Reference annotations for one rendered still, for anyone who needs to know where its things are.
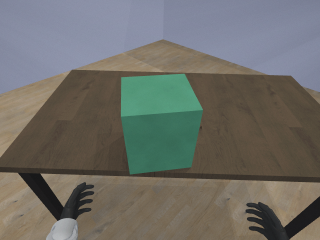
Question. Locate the table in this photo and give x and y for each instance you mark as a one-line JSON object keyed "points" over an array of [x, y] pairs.
{"points": [[253, 127]]}

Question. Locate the carton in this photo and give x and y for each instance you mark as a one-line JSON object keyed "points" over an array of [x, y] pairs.
{"points": [[161, 118]]}

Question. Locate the robot left hand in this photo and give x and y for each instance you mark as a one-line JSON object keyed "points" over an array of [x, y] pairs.
{"points": [[71, 209]]}

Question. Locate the robot right hand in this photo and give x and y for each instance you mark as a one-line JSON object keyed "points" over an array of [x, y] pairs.
{"points": [[272, 227]]}

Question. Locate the left robot forearm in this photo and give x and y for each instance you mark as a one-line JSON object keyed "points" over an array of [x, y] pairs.
{"points": [[64, 229]]}

